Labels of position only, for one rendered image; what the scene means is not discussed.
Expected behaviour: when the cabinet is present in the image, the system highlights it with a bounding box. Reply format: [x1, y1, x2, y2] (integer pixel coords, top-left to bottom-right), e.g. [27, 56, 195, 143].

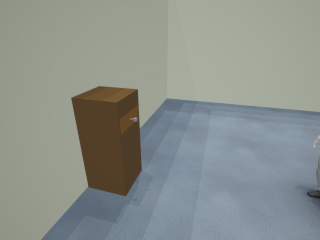
[71, 86, 142, 196]

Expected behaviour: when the drawer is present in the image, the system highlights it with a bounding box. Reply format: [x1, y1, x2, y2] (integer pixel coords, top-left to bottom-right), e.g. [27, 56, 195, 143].
[120, 106, 138, 134]

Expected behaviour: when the handle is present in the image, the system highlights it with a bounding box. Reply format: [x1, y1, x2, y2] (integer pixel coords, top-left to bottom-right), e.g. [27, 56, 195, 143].
[130, 117, 138, 122]

